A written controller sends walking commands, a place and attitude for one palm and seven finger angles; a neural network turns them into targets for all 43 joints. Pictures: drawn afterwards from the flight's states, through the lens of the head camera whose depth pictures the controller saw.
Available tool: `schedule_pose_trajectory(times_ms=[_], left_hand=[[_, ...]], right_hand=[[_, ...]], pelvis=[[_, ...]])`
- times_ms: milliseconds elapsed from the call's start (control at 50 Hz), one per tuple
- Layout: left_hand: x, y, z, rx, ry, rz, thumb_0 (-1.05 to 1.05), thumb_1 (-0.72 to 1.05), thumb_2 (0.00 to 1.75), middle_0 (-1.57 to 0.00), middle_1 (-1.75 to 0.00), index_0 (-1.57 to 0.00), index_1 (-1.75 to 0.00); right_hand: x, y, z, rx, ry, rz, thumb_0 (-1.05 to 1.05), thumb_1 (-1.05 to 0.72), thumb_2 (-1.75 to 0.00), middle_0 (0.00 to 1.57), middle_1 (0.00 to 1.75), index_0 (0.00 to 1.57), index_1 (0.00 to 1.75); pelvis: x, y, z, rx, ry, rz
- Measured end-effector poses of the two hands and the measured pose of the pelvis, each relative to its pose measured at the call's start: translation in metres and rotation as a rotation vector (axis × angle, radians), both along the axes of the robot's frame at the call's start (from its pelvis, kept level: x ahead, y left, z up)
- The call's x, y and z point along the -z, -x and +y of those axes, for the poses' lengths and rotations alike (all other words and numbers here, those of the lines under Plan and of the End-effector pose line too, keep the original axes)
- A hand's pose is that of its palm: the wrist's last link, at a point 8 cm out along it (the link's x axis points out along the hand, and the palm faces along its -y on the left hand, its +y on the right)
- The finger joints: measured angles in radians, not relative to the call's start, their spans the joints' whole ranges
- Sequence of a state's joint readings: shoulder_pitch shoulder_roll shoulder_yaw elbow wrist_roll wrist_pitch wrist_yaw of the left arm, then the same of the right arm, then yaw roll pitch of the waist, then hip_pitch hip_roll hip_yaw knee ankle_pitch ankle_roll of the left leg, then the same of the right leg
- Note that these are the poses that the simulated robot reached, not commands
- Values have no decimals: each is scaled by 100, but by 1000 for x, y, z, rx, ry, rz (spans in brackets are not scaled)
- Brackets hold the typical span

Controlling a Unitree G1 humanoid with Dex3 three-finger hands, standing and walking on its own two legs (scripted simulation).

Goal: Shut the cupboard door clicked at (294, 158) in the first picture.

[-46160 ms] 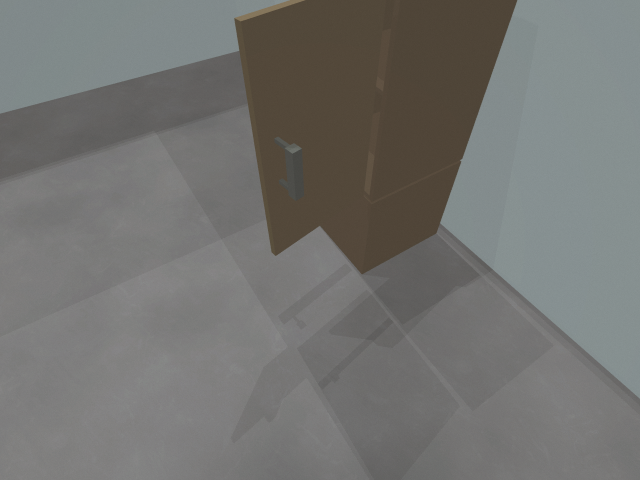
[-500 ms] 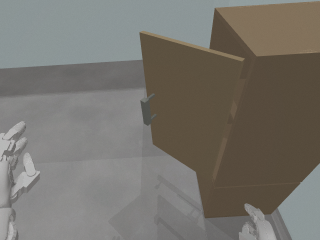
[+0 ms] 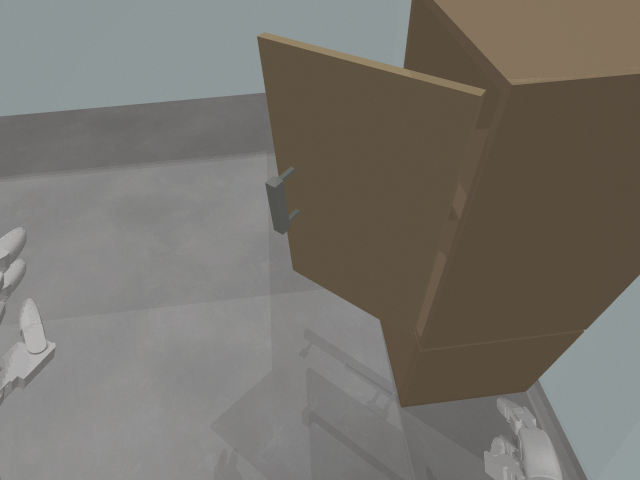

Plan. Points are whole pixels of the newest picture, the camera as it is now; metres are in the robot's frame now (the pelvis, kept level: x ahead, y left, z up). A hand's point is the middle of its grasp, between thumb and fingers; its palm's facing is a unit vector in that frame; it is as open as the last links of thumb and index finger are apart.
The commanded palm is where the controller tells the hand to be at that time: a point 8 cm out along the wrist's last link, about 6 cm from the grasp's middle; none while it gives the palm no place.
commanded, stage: step back with the hand held close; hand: left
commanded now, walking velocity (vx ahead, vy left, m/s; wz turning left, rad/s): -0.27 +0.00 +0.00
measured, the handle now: (285, 200) +0.63 +0.12 -0.05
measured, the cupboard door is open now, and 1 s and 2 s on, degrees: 48 48 48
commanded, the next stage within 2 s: stop stepping back and stand still in 0.88 s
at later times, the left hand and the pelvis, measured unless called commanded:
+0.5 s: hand out of the picture +0.10 +0.28 +0.16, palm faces +0.50 -0.75 -0.44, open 7.4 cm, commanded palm +0.04 +0.30 +0.18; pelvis -0.09 +0.00 -0.01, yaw +1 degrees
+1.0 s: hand out of the picture -0.04 +0.28 +0.16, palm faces +0.61 -0.64 -0.46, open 7.4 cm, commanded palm -0.10 +0.31 +0.18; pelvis -0.18 -0.01 -0.03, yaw +10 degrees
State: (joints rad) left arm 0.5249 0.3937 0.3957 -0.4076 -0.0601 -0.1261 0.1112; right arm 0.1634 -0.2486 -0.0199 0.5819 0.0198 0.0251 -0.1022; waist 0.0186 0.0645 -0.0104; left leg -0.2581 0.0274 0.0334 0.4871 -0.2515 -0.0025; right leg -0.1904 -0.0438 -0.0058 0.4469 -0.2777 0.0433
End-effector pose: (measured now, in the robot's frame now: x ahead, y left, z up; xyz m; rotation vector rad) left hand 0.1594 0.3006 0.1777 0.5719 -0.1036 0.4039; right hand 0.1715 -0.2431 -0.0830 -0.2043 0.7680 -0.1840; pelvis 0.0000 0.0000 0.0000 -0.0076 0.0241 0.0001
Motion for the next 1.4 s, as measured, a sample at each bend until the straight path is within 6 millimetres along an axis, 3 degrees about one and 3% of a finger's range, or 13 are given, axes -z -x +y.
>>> schedule_pose_trajectory(times_ms=[160,320,500,760,840,940,1000,1060,1160,1240,1320,1400], left_hand=[[-7,17,11,44,-38,-27,2,89,90,-22,-31,-22,-30],[-3,60,15,33,-46,-89,2,89,90,-22,-31,-22,-30],[0,107,8,-10,-30,-188,2,89,90,-22,-31,-22,-30],[-6,137,8,48,-99,-228,2,89,90,-22,-31,-22,-30],[-4,163,7,26,-141,-223,2,89,90,-22,-31,-22,-30],[-2,218,6,-60,-170,-237,2,89,90,-22,-31,-22,-30],[-1,249,10,-127,-114,-242,2,89,90,-22,-31,-22,-30],[-3,270,21,-168,-62,-280,2,88,90,-22,-31,-22,-30],[-7,281,42,-182,-31,-337,2,89,90,-21,-31,-22,-30],[-9,287,40,-161,17,-292,2,89,90,-21,-31,-21,-30],[-8,286,23,-106,34,-240,2,89,90,-21,-31,-21,-30],[-8,280,9,-42,13,-237,2,89,90,-21,-31,-21,-30]], right_hand=[[-10,24,11,16,13,-13,1,-91,-90,20,30,20,30],[-11,57,19,-19,23,-41,1,-91,-90,20,30,20,30],[-1,97,12,-67,49,-32,1,-91,-90,20,30,20,30],[1,150,4,-38,60,-39,1,-91,-90,20,30,20,30],[8,158,2,-67,58,-44,1,-91,-90,20,30,20,30],[22,160,4,-150,54,-26,1,-91,-90,20,30,20,30],[26,166,9,-181,58,28,1,-91,-90,20,30,20,30],[15,178,24,-199,70,22,2,-91,-90,20,30,20,30],[2,201,49,-204,41,-72,2,-91,-90,20,30,20,30],[-12,227,61,-186,-31,-100,1,-91,-90,20,30,20,30],[-16,249,59,-178,-45,-87,1,-90,-90,20,30,20,30],[-3,266,41,-157,-22,-53,1,-90,-90,21,30,20,30]], pelvis=[[1,24,10,12,1,2],[8,57,9,-8,15,-11],[14,89,0,-26,29,-28],[19,132,-1,-52,27,-38],[26,147,-7,-110,26,-46],[37,169,-16,-193,7,-55],[33,183,-9,-177,-18,-56],[26,196,0,-151,-31,-41],[21,228,7,-168,22,-59],[8,237,7,-126,48,-47],[3,244,2,-95,34,-21],[10,259,-3,-63,17,-9]])
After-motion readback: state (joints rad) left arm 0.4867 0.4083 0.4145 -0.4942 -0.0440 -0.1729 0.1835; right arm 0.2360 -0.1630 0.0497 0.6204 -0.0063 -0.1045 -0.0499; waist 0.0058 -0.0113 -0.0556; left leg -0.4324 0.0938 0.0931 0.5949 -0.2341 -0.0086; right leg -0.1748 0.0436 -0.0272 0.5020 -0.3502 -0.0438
